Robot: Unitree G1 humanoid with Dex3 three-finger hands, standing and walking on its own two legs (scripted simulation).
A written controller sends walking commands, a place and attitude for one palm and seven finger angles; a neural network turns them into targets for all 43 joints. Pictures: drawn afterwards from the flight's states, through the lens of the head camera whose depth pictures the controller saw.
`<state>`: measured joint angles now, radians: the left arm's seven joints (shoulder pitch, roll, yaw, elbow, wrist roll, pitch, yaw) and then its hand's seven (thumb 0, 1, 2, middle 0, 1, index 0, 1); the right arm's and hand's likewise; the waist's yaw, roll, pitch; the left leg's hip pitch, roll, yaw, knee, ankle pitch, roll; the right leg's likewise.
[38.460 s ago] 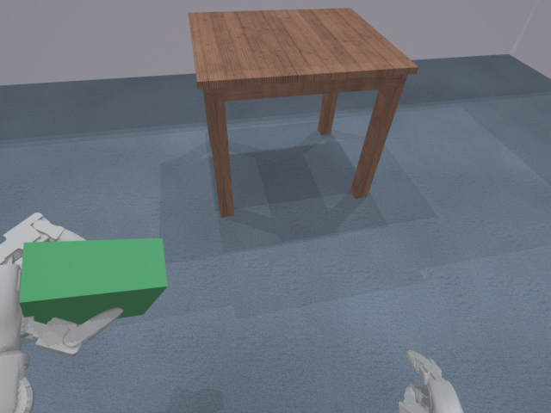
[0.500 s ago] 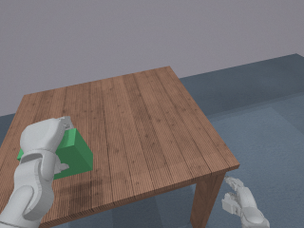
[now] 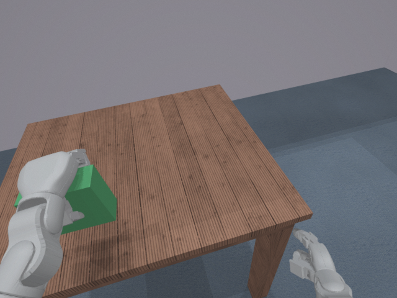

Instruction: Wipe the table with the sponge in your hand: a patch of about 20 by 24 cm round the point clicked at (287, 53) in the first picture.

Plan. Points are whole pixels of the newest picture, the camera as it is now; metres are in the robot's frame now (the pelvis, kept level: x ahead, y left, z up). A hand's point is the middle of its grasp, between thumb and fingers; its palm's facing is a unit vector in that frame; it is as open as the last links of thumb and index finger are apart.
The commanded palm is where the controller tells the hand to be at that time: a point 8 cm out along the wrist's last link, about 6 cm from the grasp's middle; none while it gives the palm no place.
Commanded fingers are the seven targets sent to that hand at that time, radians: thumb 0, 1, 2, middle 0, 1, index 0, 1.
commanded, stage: bring the sponge back beside the body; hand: left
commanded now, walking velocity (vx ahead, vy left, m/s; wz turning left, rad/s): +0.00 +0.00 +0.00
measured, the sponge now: (77, 207) +0.24 +0.30 +0.08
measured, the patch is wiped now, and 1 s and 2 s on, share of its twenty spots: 1.00 1.00 1.00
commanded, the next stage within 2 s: step back with the hand held close in 1.44 s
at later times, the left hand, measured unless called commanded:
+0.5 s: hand (59, 204) +0.21 +0.30 +0.13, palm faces +0.11 -0.12 -0.99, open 9.8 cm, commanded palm +0.17 +0.29 +0.19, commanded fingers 0.00 0.10 1.30 -1.20 -1.60 -1.20 -1.60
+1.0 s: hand (57, 221) +0.19 +0.29 +0.11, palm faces +0.09 -0.12 -0.99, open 9.8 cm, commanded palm +0.15 +0.29 +0.18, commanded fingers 0.00 0.10 1.30 -1.20 -1.60 -1.20 -1.60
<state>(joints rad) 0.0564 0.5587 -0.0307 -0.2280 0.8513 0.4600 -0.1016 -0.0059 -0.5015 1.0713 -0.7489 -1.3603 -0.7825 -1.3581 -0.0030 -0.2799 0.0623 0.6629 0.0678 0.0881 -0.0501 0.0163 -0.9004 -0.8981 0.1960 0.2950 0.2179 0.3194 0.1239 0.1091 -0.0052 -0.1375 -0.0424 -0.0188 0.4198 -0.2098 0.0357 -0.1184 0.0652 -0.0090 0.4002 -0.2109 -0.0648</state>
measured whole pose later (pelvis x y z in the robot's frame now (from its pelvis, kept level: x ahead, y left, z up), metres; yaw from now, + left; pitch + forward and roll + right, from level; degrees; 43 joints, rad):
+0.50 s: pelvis +0.00 +0.01 +0.00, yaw +0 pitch -5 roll +0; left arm 0.16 0.53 -0.02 -0.30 0.85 0.46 -0.06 -0.01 -0.50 1.07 -0.75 -1.36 -0.78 -1.36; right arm 0.00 -0.28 0.05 0.67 0.07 0.09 -0.06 0.02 -0.90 -0.90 0.20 0.30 0.17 0.29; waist 0.13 0.11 0.00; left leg -0.13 -0.05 -0.01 0.41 -0.20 0.05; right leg -0.11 0.06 0.00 0.39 -0.20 -0.05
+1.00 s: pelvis -0.01 +0.01 +0.00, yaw +0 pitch -5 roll +0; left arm 0.29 0.52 -0.02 -0.37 0.85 0.43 -0.04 -0.01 -0.50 1.07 -0.75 -1.36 -0.78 -1.36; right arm 0.00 -0.27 0.05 0.67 0.06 0.08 -0.05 0.02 -0.90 -0.90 0.20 0.30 0.17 0.29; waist 0.13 0.11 -0.01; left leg -0.12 -0.05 -0.01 0.42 -0.21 0.05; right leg -0.10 0.06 0.00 0.39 -0.20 -0.05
